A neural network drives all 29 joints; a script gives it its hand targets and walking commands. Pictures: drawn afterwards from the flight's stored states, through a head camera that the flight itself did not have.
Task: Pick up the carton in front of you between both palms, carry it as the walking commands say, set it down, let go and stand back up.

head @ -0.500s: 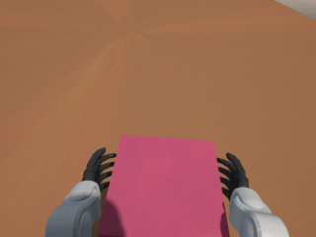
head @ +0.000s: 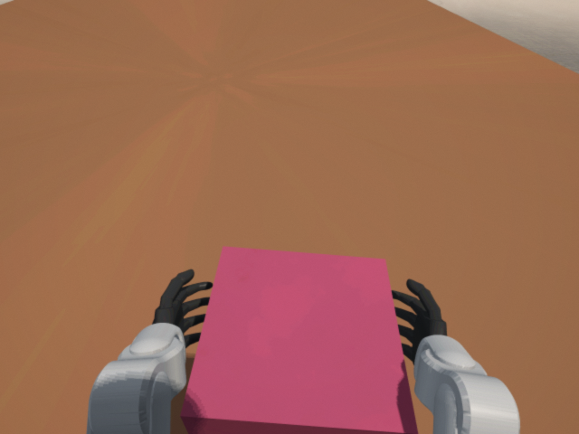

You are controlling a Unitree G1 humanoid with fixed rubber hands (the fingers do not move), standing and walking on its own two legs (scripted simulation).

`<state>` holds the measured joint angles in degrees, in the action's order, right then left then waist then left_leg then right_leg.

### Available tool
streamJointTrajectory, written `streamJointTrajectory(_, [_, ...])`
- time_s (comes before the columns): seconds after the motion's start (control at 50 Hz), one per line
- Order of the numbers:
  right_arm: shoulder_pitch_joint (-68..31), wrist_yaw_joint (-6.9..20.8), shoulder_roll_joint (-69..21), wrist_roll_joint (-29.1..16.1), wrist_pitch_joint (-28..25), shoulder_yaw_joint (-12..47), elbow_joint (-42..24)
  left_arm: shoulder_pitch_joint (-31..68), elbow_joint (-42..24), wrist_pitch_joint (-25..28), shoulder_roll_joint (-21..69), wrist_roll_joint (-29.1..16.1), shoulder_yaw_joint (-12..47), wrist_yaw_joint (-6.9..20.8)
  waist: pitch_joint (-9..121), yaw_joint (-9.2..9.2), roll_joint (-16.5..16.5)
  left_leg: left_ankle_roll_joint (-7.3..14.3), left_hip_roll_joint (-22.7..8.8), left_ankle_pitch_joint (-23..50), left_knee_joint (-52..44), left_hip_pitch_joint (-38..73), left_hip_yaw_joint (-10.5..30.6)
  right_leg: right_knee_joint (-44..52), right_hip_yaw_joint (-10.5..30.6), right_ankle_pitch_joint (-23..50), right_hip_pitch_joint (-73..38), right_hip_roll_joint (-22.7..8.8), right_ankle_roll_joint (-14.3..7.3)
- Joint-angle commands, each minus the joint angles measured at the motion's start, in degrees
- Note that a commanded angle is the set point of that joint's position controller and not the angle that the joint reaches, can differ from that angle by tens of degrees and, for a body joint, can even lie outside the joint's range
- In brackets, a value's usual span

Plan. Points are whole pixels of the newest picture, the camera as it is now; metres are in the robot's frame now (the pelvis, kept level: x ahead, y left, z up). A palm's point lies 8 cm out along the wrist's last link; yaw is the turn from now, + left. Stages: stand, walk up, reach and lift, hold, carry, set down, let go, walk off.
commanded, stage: carry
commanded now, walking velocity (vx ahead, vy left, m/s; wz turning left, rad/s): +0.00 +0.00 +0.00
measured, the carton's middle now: (294, 371) +0.24 +0.00 +0.02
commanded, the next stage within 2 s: hold in 1.76 s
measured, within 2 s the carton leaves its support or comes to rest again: neither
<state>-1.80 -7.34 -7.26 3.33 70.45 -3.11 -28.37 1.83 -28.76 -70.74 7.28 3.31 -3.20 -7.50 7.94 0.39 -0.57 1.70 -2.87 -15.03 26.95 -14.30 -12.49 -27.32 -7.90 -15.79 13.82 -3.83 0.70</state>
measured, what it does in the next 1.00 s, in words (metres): stands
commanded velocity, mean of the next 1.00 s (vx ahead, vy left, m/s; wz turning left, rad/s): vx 0.00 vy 0.00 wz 0.00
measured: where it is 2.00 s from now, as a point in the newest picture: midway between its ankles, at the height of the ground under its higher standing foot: outside the picture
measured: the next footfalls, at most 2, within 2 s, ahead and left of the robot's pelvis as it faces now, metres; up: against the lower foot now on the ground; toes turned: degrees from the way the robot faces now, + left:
none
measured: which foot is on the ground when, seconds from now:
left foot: down 0.00-1.00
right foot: down 0.00-1.00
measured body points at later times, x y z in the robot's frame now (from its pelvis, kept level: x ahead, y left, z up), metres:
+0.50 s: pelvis +0.02 -0.01 -0.01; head +0.00 -0.02 +0.44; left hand +0.27 +0.14 +0.09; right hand +0.27 -0.16 +0.08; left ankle -0.01 +0.09 -0.74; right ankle -0.02 -0.12 -0.74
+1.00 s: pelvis -0.01 -0.01 +0.00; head -0.04 -0.01 +0.45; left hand +0.26 +0.14 +0.05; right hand +0.26 -0.16 +0.05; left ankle -0.01 +0.09 -0.74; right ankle -0.02 -0.12 -0.74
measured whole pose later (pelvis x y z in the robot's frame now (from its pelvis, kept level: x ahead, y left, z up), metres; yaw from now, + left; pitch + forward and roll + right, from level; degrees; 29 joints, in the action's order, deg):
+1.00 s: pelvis -0.01 -0.01 +0.00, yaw +1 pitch +2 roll +0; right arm -7.3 -3.3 -7.5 9.9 58.3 -5.4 -7.0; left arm 7.3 -7.1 -58.1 7.4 9.8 -5.4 -3.0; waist 5.6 -0.1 -0.1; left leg 0.7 -4.1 -14.0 28.0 -15.4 -11.3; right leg -28.2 -9.3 -15.2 14.5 -3.2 -0.7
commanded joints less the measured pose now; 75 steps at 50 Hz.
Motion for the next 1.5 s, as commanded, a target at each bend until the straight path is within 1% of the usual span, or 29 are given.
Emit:
streamJointTrajectory(0.0, [-21.45,5.87,-41.62,-15.84,0.43,35.18,-4.01,19.67,-2.05,-0.11,41.11,-14.86,33.22,6.16,11.03,-0.15,2.73,-1.68,-7.15,29.0,2.19,5.92,5.7,-0.46,4.34,35.03,-4.73,-6.77,-0.14])
streamJointTrajectory(0.08, [-23.45,5.83,-44.15,-16.39,0.07,35.33,-4.02,22.5,-2.91,0.24,43.66,-16.12,34.02,6.29,12.0,-0.28,1.99,-2.0,-6.96,29.87,3.37,6.38,5.64,-1.81,3.94,36.63,-4.82,-6.61,-0.33])
streamJointTrajectory(0.16, [-24.28,6.04,-46.33,-16.89,-0.73,35.8,-5.06,24.08,-4.79,0.98,45.98,-17.1,35.26,6.57,13.56,-0.37,1.15,-1.85,-6.89,30.28,4.2,7.18,5.74,-2.8,3.7,35.86,-5.34,-6.3,-0.61])
streamJointTrajectory(0.24, [-23.72,6.15,-46.74,-16.94,-1.25,36.08,-5.88,23.71,-5.9,1.46,46.48,-17.23,35.86,6.66,14.21,-0.41,0.88,-1.66,-6.89,29.39,4.45,7.33,5.86,-3.2,3.56,34.37,-5.75,-6.09,-0.83])
streamJointTrajectory(0.38, [-22.84,6.14,-45.41,-16.68,-1.23,36.09,-6.11,22.57,-5.84,1.38,45.17,-16.56,35.59,6.6,12.4,-0.4,0.76,-1.53,-7.17,25.88,3.17,6.36,6.24,-2.15,3.57,29.27,-5.22,-5.99,-0.97])
streamJointTrajectory(0.5, [-23.25,6.12,-44.48,-16.46,-0.89,35.83,-5.36,22.77,-4.8,1.01,44.07,-16.0,35.11,6.56,9.81,-0.38,0.65,-1.4,-7.32,20.72,0.92,5.35,6.6,0.07,3.83,23.04,-4.14,-5.95,-1.15])
streamJointTrajectory(0.58, [-23.91,6.63,-43.47,-15.58,-1.09,35.45,-2.95,23.25,-2.2,1.22,42.83,-14.98,34.74,7.06,8.03,-0.37,0.54,-1.21,-7.36,16.99,-0.74,4.67,6.95,1.73,4.08,18.24,-3.11,-5.88,-1.3])
streamJointTrajectory(0.66, [-25.68,8.04,-42.82,-14.25,-2.41,34.67,0.98,24.86,1.74,2.58,42.06,-13.61,34.1,8.49,7.16,-0.39,0.57,-0.98,-7.34,14.23,-1.86,4.23,7.2,2.83,4.28,14.81,-2.32,-5.82,-1.42])
streamJointTrajectory(0.72, [-27.52,9.56,-42.74,-13.01,-4.44,33.7,4.62,26.86,5.27,4.73,42.22,-12.59,33.36,9.94,7.05,-0.42,0.56,-0.84,-7.3,12.31,-2.53,4.09,7.3,3.42,4.42,12.78,-1.94,-5.76,-1.5])
streamJointTrajectory(0.82, [-30.75,11.75,-45.51,-12.17,-8.75,33.33,9.19,30.16,9.62,9.02,45.01,-11.92,33.18,12.14,8.24,-0.43,0.6,-0.69,-7.28,10.41,-3.06,4.17,7.41,3.8,4.55,10.74,-2.03,-5.65,-1.66])
streamJointTrajectory(0.84, [-31.05,12.14,-45.87,-11.86,-9.64,33.09,10.25,30.5,10.72,9.92,45.34,-11.6,32.95,12.54,8.59,-0.43,0.61,-0.69,-7.28,10.35,-3.08,4.2,7.42,3.79,4.55,10.66,-2.13,-5.64,-1.69])
streamJointTrajectory(0.86, [-29.12,11.92,-43.86,-10.84,-10.42,31.92,10.62,29.16,10.65,10.84,43.53,-10.85,31.98,12.34,8.94,-0.44,0.61,-0.68,-7.29,10.46,-3.0,4.25,7.31,3.71,4.57,10.66,-2.24,-5.67,-1.72])
streamJointTrajectory(0.88, [-30.57,12.13,-44.6,-10.36,-11.33,31.89,11.5,29.91,12.38,11.64,43.92,-10.0,31.54,12.61,9.34,-0.4,0.62,-0.65,-7.32,11.04,-2.89,4.42,7.44,3.54,4.58,11.22,-2.38,-5.67,-1.77])
streamJointTrajectory(0.98, [-31.21,13.64,-44.35,-7.78,-16.5,28.61,17.61,30.84,18.77,16.84,43.87,-7.12,28.33,14.0,9.86,-0.39,0.56,-0.75,-7.37,10.58,-2.91,4.08,7.57,3.51,4.6,10.69,-2.04,-5.69,-1.76])
streamJointTrajectory(1.16, [-36.9,16.79,-45.98,-3.55,-28.51,23.06,31.28,36.34,32.0,28.85,45.66,-3.04,22.76,16.83,11.15,-0.37,0.34,-0.85,-7.4,10.56,-2.78,3.97,7.77,3.18,4.57,10.12,-2.26,-5.6,-1.78])
streamJointTrajectory(1.2, [-38.54,17.56,-47.09,-3.06,-31.17,22.67,33.93,38.09,34.45,31.52,46.81,-2.67,22.27,17.59,11.64,-0.37,0.32,-0.84,-7.39,10.78,-2.62,4.09,7.75,3.02,4.56,10.26,-2.5,-5.57,-1.77])
streamJointTrajectory(1.26, [-40.57,18.51,-49.4,-3.2,-33.9,23.45,35.93,40.42,36.25,34.26,49.09,-2.91,22.92,18.54,12.63,-0.35,0.31,-0.81,-7.39,11.56,-2.26,4.48,7.69,2.68,4.56,11.09,-2.98,-5.55,-1.79])
streamJointTrajectory(1.32, [-41.02,18.93,-51.38,-3.99,-34.59,25.17,35.49,41.04,35.69,34.92,51.03,-3.68,24.59,19.02,13.8,-0.33,0.36,-0.79,-7.42,12.95,-1.64,5.0,7.58,2.15,4.5,12.73,-3.57,-5.58,-1.79])
streamJointTrajectory(1.4, [-39.28,18.65,-52.77,-5.58,-32.41,27.96,32.07,39.44,32.38,32.74,52.39,-5.2,27.59,18.86,14.92,-0.3,0.44,-0.85,-7.49,15.09,-0.66,5.53,7.45,1.19,4.39,15.38,-4.09,-5.71,-1.72])
streamJointTrajectory(1.48, [-36.48,18.32,-51.18,-4.5,-30.14,26.2,32.32,36.5,32.87,30.51,50.81,-4.25,26.0,18.57,14.51,-0.34,0.49,-0.86,-7.57,16.22,-0.17,5.38,7.41,0.75,4.19,16.58,-3.65,-5.88,-1.59])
